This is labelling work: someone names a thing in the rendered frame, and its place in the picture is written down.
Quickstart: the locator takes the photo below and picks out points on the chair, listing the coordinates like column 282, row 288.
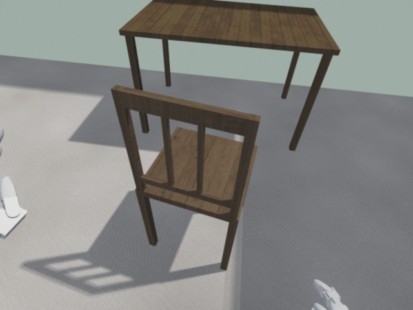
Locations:
column 195, row 171

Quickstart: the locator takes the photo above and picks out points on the table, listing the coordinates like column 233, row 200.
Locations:
column 238, row 24

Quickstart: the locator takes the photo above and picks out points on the right robot hand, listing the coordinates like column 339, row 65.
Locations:
column 330, row 297

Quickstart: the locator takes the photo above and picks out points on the left robot hand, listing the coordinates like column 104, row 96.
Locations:
column 12, row 214

